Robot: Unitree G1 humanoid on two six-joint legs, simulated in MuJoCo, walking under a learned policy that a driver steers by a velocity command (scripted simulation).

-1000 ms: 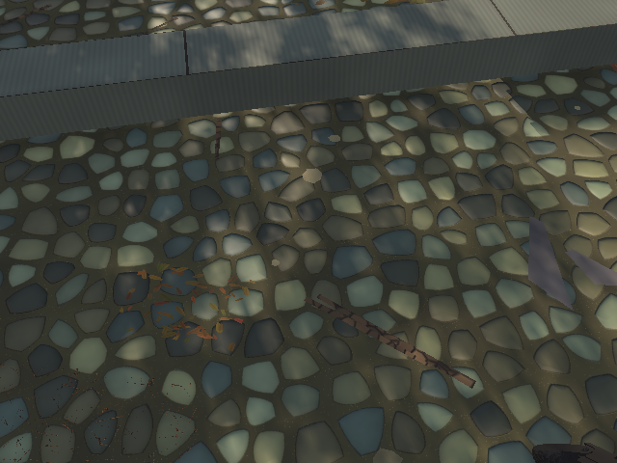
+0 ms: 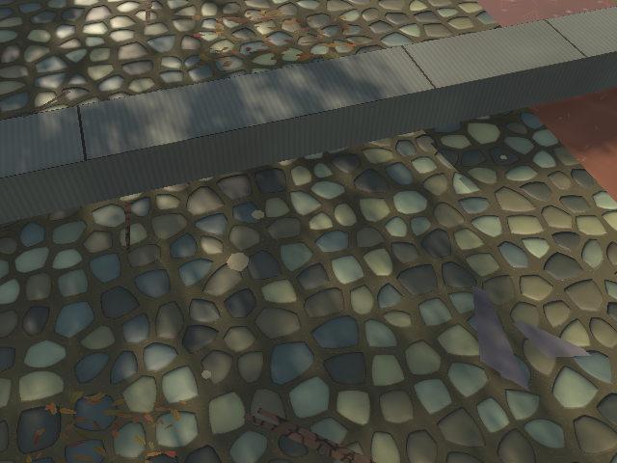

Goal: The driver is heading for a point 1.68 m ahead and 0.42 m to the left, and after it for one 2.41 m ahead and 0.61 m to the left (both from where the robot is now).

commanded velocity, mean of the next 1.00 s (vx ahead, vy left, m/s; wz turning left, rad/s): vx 0.49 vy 0.00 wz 0.41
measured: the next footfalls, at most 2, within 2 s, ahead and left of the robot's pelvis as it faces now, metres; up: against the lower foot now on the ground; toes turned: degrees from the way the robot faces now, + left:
right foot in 0.14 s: +0.25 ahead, -0.15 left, +0.00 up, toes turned +1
left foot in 0.68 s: +0.47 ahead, +0.17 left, +0.00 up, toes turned +25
